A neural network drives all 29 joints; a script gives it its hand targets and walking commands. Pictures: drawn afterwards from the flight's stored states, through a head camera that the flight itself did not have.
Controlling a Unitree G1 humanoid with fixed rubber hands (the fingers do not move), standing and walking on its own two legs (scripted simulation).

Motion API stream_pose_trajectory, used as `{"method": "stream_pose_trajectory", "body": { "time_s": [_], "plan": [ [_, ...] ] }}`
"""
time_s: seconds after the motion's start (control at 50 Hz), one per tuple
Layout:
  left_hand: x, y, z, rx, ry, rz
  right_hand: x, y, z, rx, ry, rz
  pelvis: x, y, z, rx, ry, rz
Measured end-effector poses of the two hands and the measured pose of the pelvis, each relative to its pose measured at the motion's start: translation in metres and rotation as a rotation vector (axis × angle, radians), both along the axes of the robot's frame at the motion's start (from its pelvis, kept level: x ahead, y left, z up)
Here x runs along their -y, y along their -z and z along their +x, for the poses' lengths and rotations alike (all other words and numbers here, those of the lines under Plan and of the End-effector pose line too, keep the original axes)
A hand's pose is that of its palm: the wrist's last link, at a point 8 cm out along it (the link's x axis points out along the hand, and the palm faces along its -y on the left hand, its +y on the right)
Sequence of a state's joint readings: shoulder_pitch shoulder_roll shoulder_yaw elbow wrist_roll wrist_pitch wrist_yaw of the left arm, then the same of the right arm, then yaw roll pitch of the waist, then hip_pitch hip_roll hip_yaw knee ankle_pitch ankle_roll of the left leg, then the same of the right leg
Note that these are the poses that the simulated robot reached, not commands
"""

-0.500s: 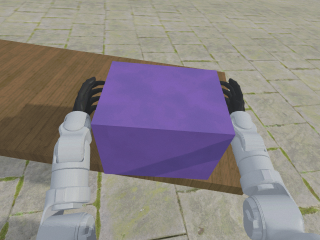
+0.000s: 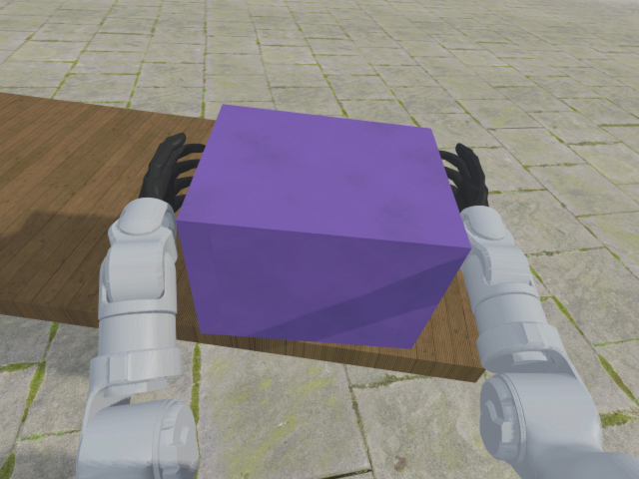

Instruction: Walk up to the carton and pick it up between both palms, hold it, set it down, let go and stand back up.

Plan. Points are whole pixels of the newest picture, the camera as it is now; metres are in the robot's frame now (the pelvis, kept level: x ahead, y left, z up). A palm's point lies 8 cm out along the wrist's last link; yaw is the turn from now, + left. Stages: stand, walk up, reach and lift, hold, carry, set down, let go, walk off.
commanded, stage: reach and lift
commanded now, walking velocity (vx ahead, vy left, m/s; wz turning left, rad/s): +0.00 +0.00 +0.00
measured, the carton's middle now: (318, 228) +0.39 -0.01 +0.13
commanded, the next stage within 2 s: hold in 0.74 s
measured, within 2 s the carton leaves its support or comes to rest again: neither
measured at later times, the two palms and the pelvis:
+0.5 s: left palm (156, 196) +0.36 +0.18 +0.20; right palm (470, 198) +0.38 -0.20 +0.20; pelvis +0.01 +0.00 +0.00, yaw +0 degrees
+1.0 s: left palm (134, 186) +0.34 +0.19 +0.23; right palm (470, 175) +0.37 -0.18 +0.23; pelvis +0.00 +0.00 +0.00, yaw +0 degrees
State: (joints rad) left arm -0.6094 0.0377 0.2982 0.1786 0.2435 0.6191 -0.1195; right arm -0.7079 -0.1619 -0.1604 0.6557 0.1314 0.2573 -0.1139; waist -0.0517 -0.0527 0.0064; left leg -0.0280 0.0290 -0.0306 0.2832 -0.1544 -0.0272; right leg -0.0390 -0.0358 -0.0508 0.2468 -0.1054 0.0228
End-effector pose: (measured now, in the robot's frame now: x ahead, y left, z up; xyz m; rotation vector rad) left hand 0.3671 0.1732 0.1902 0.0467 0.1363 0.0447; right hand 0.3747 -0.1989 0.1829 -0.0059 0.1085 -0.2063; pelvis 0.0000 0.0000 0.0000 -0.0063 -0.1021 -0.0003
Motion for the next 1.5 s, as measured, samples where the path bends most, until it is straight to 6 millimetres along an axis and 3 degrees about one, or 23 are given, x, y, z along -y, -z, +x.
{"method": "stream_pose_trajectory", "body": {
  "time_s": [0.3,0.78,1.0,1.12,1.5],
  "plan": [
    [-0.003,-0.002,0.0,0.015,-0.004,-0.006,-0.003,-0.008,0.003,0.016,-0.003,-0.004,0.001,0.0,0.009,0.016,-0.009,-0.006],
    [-0.001,-0.022,0.0,0.015,-0.009,-0.014,-0.001,-0.027,0.003,0.017,-0.006,0.002,0.001,0.0,0.003,0.009,-0.004,-0.003],
    [-0.013,-0.037,-0.023,0.039,-0.061,-0.028,-0.015,-0.049,-0.001,0.039,-0.057,0.001,0.004,0.0,0.002,0.022,0.0,-0.004],
    [-0.016,-0.04,-0.022,0.02,-0.065,-0.032,-0.018,-0.053,0.001,0.02,-0.059,0.004,0.006,0.0,-0.001,0.011,-0.013,-0.002],
    [-0.013,-0.041,-0.016,0.027,-0.047,-0.025,-0.013,-0.05,0.002,0.025,-0.049,-0.002,0.005,0.0,0.004,0.016,-0.009,-0.006]
  ]
}}
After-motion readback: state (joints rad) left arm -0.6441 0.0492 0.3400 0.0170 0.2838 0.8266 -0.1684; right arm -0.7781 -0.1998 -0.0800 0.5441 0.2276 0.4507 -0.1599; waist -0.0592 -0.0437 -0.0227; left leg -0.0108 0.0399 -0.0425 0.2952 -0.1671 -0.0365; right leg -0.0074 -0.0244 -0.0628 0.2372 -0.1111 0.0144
